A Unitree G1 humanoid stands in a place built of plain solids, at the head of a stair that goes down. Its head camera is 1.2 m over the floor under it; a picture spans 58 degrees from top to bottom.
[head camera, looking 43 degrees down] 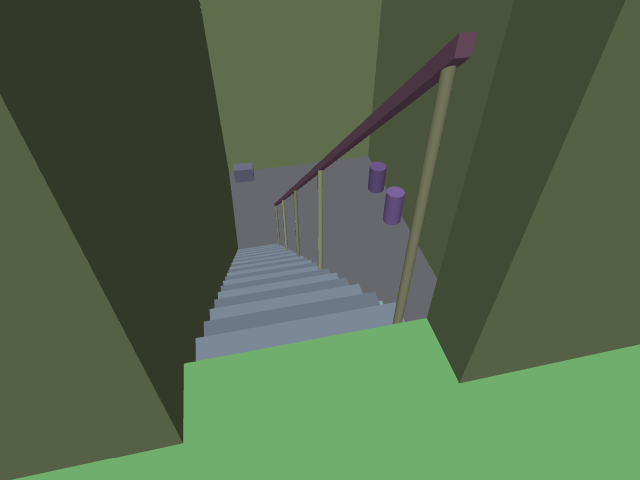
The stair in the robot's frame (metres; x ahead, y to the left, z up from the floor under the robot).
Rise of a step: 0.20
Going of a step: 0.23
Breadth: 0.81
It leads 12 degrees to the left of straight ahead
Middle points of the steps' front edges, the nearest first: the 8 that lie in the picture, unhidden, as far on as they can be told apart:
0.81 0.03 0.00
1.04 0.08 -0.20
1.26 0.13 -0.39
1.48 0.18 -0.59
1.71 0.23 -0.79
1.93 0.28 -0.99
2.16 0.33 -1.19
2.38 0.38 -1.39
